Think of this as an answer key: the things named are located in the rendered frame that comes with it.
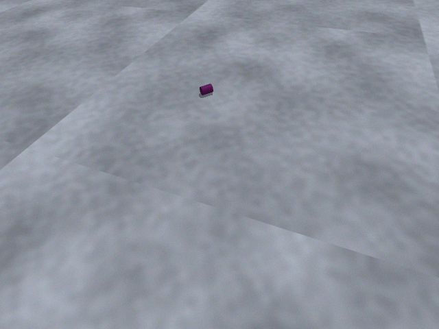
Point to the can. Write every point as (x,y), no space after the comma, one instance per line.
(206,89)

